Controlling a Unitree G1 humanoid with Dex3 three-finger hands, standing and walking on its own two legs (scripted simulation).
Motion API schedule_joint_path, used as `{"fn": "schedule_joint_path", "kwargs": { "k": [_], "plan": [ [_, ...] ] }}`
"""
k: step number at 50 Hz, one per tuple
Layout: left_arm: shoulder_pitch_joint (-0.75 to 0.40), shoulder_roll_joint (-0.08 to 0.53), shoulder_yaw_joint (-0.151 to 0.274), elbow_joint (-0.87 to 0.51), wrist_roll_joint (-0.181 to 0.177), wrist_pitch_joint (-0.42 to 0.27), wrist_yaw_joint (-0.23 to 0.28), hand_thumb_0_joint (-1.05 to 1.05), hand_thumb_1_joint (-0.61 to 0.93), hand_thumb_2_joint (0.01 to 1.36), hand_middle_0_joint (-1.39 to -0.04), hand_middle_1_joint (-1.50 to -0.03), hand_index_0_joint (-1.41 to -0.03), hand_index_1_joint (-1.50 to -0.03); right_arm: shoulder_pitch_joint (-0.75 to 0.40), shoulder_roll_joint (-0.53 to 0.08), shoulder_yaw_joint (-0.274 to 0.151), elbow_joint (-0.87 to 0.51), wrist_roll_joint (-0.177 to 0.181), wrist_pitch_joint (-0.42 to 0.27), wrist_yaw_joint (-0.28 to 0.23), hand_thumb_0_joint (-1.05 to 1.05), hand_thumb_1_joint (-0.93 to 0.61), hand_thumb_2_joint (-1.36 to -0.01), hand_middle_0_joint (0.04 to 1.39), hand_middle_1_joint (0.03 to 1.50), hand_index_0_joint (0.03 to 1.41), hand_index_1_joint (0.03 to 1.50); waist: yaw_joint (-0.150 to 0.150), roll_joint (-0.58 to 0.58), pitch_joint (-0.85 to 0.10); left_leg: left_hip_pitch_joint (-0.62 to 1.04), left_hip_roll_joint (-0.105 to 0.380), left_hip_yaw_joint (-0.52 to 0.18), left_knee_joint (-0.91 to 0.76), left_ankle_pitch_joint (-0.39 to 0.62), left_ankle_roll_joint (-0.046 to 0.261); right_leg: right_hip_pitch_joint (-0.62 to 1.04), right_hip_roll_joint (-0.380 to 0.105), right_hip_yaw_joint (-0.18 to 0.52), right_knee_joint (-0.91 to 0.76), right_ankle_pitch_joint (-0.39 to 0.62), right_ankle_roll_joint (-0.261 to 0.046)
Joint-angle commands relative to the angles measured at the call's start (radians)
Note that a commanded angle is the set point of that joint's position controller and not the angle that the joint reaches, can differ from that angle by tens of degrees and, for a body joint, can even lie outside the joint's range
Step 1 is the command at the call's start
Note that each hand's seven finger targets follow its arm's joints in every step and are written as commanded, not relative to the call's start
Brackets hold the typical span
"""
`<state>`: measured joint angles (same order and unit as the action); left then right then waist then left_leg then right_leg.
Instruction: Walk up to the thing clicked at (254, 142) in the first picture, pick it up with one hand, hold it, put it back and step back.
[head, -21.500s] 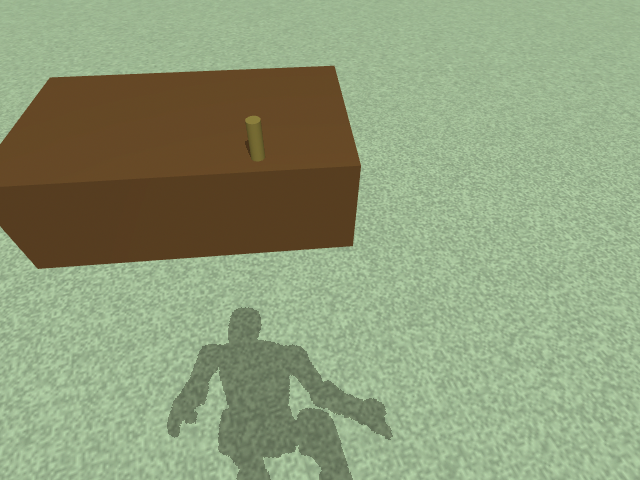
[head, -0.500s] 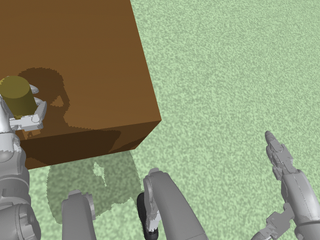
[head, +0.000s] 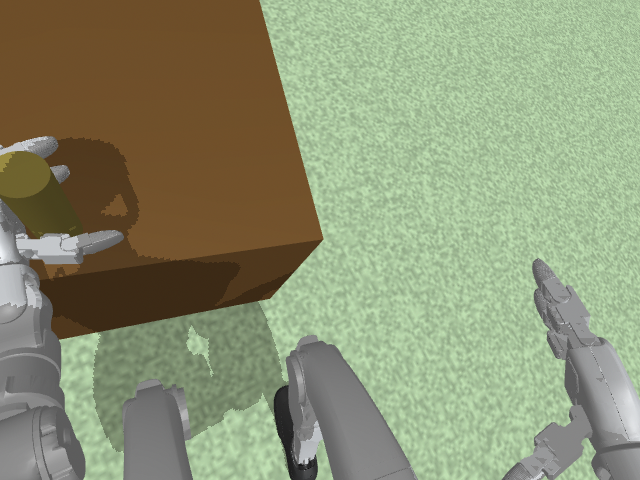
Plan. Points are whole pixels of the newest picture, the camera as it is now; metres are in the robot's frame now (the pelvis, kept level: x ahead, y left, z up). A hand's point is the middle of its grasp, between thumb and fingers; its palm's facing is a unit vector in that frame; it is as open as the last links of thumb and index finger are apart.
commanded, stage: open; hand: left
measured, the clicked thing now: (43, 206) +0.48 +0.20 -0.06
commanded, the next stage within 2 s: withdraw in 0.02 s
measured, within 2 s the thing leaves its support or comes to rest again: neither
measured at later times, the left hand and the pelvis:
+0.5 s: hand out of the picture +0.49 +0.25 +0.02, palm faces +0.20 -0.98 -0.04, open 17.0 cm; pelvis +0.01 +0.00 +0.03, yaw +0 degrees
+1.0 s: hand out of the picture +0.44 +0.36 +0.15, palm faces +0.44 -0.83 -0.36, open 17.0 cm; pelvis +0.03 +0.01 +0.13, yaw +1 degrees
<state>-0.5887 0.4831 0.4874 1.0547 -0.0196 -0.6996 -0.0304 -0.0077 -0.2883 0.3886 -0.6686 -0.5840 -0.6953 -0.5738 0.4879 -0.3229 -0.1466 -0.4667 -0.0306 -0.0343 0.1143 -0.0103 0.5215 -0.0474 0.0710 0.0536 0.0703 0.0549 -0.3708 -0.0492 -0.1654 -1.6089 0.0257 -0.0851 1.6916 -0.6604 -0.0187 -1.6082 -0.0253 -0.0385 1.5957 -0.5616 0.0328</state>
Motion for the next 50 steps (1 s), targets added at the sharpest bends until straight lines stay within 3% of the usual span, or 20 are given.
{"fn": "schedule_joint_path", "kwargs": {
  "k": [1,4,6,11,13,15,16,19,26,30,31,33,34,39,43,45,47,48,49,50],
  "plan": [
    [-0.285,0.162,-0.002,-0.183,-0.008,-0.071,0.005,0.0,-0.438,0.181,-0.394,-0.305,-0.403,-0.296,0.08,-0.177,-0.159,-0.164,0.008,-0.05,-0.03,0.0,0.533,-0.048,0.052,0.051,0.052,0.051,0.012,0.319,-0.53,0.419,-0.026,0.023,-0.233,0.278,0.015,0.328,0.047,-0.012,-0.153,0.225,-0.061],
    [-0.303,0.191,0.01,-0.193,-0.004,-0.073,0.01,0.0,-0.485,0.126,-0.316,-0.234,-0.325,-0.226,0.081,-0.171,-0.158,-0.154,0.013,-0.047,-0.026,0.0,0.529,-0.05,0.052,0.051,0.052,0.051,0.021,0.329,-0.54,0.419,-0.027,0.022,-0.233,0.275,0.014,0.323,0.046,-0.014,-0.142,0.221,-0.063],
    [-0.292,0.15,-0.011,-0.176,-0.003,-0.072,0.006,0.0,-0.5,0.087,-0.261,-0.179,-0.269,-0.171,0.075,-0.166,-0.152,-0.163,0.007,-0.048,-0.025,0.0,0.528,-0.05,0.053,0.051,0.052,0.051,0.013,0.322,-0.528,0.4,-0.029,0.025,-0.232,0.264,0.016,0.332,0.045,-0.007,-0.153,0.214,-0.061],
    [-0.356,0.289,0.053,-0.26,0.001,-0.075,-0.004,0.0,-0.477,0.081,-0.105,-0.11,-0.118,-0.098,0.08,-0.185,-0.15,-0.222,0.011,-0.036,-0.031,0.0,0.541,-0.048,0.052,0.05,0.051,0.05,0.035,0.38,-0.622,0.476,-0.027,0.024,-0.242,0.309,0.006,0.367,0.044,-0.006,-0.147,0.242,-0.064],
    [-0.325,0.356,0.109,-0.286,-0.011,-0.059,-0.011,0.0,-0.486,0.078,-0.087,-0.095,-0.099,-0.084,0.091,-0.208,-0.179,-0.225,0.019,-0.03,-0.037,0.0,0.538,-0.049,0.052,0.05,0.051,0.05,0.056,0.39,-0.673,0.513,-0.027,0.027,-0.241,0.356,0.007,0.418,0.043,0.004,-0.152,0.279,-0.063],
    [-0.339,0.338,0.095,-0.32,-0.023,-0.036,-0.036,0.0,-0.474,0.073,-0.084,-0.09,-0.095,-0.08,0.099,-0.194,-0.17,-0.188,0.019,-0.02,-0.039,0.0,0.531,-0.051,0.052,0.05,0.052,0.05,0.063,0.425,-0.658,0.533,-0.03,0.031,-0.259,0.362,0.003,0.43,0.041,0.009,-0.165,0.283,-0.063],
    [-0.332,0.408,0.14,-0.366,-0.021,-0.021,-0.04,0.0,-0.473,0.069,-0.075,-0.08,-0.086,-0.07,0.098,-0.206,-0.188,-0.187,0.022,-0.016,-0.043,0.0,0.532,-0.052,0.052,0.05,0.051,0.05,0.082,0.448,-0.68,0.568,-0.027,0.034,-0.271,0.353,0.003,0.442,0.04,0.017,-0.177,0.271,-0.063],
    [-0.292,0.335,0.084,-0.344,-0.028,0.048,-0.081,0.0,-0.476,0.055,-0.077,-0.067,-0.084,-0.06,0.101,-0.176,-0.153,-0.183,0.029,-0.012,-0.047,0.0,0.526,-0.054,0.052,0.051,0.051,0.051,0.086,0.453,-0.636,0.619,-0.022,0.035,-0.309,0.362,-0.004,0.459,0.041,0.014,-0.212,0.27,-0.065],
    [-0.213,0.311,0.084,-0.328,-0.093,0.2,-0.159,0.0,-0.552,0.0,-0.065,-0.031,-0.085,-0.013,0.067,-0.144,-0.072,-0.096,0.045,-0.008,-0.068,0.0,0.536,-0.049,0.052,0.051,0.051,0.051,0.133,0.303,-0.45,0.572,-0.015,0.045,-0.399,0.325,0.011,0.549,0.044,0.006,-0.333,0.266,-0.051],
    [-0.177,0.237,0.059,-0.267,-0.126,0.223,-0.178,0.0,-0.559,0.07,-0.045,-0.062,-0.05,-0.062,0.07,-0.137,-0.047,-0.058,0.05,-0.018,-0.083,0.0,0.595,-0.037,0.052,0.051,0.051,0.051,0.132,0.209,-0.361,0.56,-0.013,0.038,-0.466,0.256,0.012,0.545,0.051,-0.008,-0.381,0.201,-0.053],
    [-0.037,0.376,0.05,-0.13,0.016,0.314,-0.118,0.0,-0.581,0.041,-0.058,-0.043,-0.062,-0.043,0.122,-0.159,-0.068,-0.064,0.057,0.008,-0.088,0.0,0.528,-0.046,0.058,0.05,0.054,0.05,0.188,0.211,-0.371,0.667,-0.019,0.04,-0.528,0.271,0.006,0.591,0.05,-0.02,-0.423,0.198,-0.049],
    [-0.253,0.332,0.014,-0.336,-0.006,0.352,-0.067,0.0,-0.611,0.057,-0.065,-0.075,-0.068,-0.075,0.134,-0.137,-0.052,-0.025,0.062,0.035,-0.093,0.0,0.507,-0.054,0.057,0.051,0.054,0.051,0.17,0.24,-0.415,0.748,-0.008,0.038,-0.561,0.286,-0.004,0.612,0.057,-0.015,-0.449,0.21,-0.054],
    [-0.308,0.4,0.05,-0.405,0.004,0.367,-0.046,0.0,-0.602,0.068,-0.065,-0.08,-0.068,-0.081,0.154,-0.145,-0.07,-0.014,0.064,0.046,-0.098,0.0,0.512,-0.054,0.056,0.051,0.054,0.051,0.181,0.276,-0.462,0.782,-0.009,0.04,-0.573,0.315,-0.007,0.644,0.057,-0.011,-0.459,0.238,-0.053],
    [-0.33,0.529,0.068,-0.424,0.065,0.451,0.066,0.0,-0.453,0.151,-0.067,-0.081,-0.066,-0.082,0.085,-0.141,-0.06,0.076,0.06,0.098,-0.129,0.0,0.311,-0.169,0.132,0.132,0.132,0.132,0.229,0.286,-0.465,0.904,-0.007,0.042,-0.651,0.406,-0.01,0.733,0.053,0.002,-0.523,0.282,-0.054],
    [-0.308,0.423,-0.013,-0.269,0.085,0.482,0.113,0.0,-0.419,0.134,-0.064,-0.076,-0.063,-0.077,-0.004,-0.042,0.09,0.158,0.05,0.109,-0.133,0.0,-0.009,-0.489,0.13,0.183,0.13,0.183,0.255,0.226,-0.338,0.851,-0.014,0.063,-0.692,0.395,0.003,0.803,0.043,0.015,-0.587,0.29,-0.048],
    [-0.276,0.346,-0.062,-0.182,0.092,0.496,0.115,0.0,-0.422,0.132,-0.064,-0.076,-0.063,-0.077,-0.082,-0.013,0.156,0.162,0.043,0.1,-0.131,0.0,-0.169,-0.515,0.133,0.188,0.133,0.188,0.268,0.209,-0.314,0.864,-0.007,0.063,-0.715,0.411,0.003,0.798,0.042,0.009,-0.607,0.291,-0.05],
    [-0.205,0.358,-0.052,-0.108,0.095,0.509,0.115,0.0,-0.475,0.101,-0.058,-0.068,-0.057,-0.068,-0.085,-0.005,0.193,0.207,0.033,0.102,-0.127,0.0,-0.3,-0.553,0.14,0.199,0.14,0.199,0.298,0.215,-0.32,0.891,-0.004,0.062,-0.737,0.456,-0.006,0.817,0.043,-0.002,-0.62,0.306,-0.052],
    [-0.171,0.326,-0.08,-0.112,0.092,0.517,0.109,0.0,-0.475,0.101,-0.059,-0.068,-0.058,-0.069,-0.075,0.029,0.224,0.201,0.036,0.103,-0.119,0.0,-0.322,-0.565,0.142,0.203,0.142,0.203,0.3,0.219,-0.327,0.911,-0.004,0.059,-0.752,0.456,-0.009,0.824,0.043,-0.007,-0.627,0.307,-0.054],
    [-0.141,0.349,-0.064,-0.128,0.088,0.527,0.107,0.0,-0.476,0.101,-0.059,-0.068,-0.058,-0.069,-0.016,-0.039,0.147,0.211,0.036,0.109,-0.125,0.0,-0.385,-0.603,0.149,0.214,0.148,0.214,0.284,0.207,-0.345,0.948,-0.002,0.067,-0.759,0.482,-0.01,0.857,0.045,-0.01,-0.648,0.335,-0.052],
    [-0.114,0.313,-0.093,-0.129,0.084,0.541,0.101,0.0,-0.462,0.109,-0.061,-0.071,-0.06,-0.071,-0.002,-0.033,0.147,0.202,0.037,0.11,-0.122,0.0,-0.44,-0.635,0.154,0.223,0.154,0.223,0.277,0.204,-0.346,0.977,-0.002,0.067,-0.775,0.497,-0.015,0.876,0.045,-0.015,-0.66,0.346,-0.054]
  ]
}}
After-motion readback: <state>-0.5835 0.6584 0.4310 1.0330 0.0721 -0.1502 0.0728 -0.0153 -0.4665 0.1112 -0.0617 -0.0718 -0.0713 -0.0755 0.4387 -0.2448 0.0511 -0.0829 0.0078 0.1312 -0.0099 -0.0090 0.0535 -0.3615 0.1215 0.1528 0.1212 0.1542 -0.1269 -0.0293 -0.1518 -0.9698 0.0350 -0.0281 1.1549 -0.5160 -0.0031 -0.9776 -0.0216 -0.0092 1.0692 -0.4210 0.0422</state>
